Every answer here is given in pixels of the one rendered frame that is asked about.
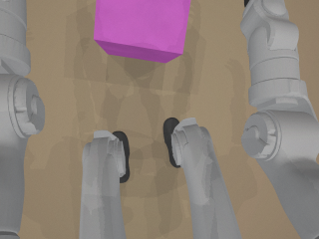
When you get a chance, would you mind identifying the robot left foot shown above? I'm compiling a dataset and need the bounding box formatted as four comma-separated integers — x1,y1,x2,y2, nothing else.
113,130,131,183

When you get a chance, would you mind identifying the right robot forearm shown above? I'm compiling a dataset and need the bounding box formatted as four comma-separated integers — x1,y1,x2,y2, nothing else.
240,0,319,123

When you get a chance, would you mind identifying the left robot forearm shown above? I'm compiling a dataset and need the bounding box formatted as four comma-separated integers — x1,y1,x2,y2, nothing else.
0,0,31,77

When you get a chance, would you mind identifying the left robot thigh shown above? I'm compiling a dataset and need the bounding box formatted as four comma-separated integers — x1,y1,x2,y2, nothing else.
79,136,127,239

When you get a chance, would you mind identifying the robot left upper arm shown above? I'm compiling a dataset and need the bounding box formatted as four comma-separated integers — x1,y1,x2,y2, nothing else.
0,74,45,239

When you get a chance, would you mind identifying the robot right upper arm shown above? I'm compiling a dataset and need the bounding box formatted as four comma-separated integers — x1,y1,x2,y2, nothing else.
241,110,319,239

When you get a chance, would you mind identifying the carton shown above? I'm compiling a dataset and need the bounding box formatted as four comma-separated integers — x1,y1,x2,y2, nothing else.
94,0,191,64

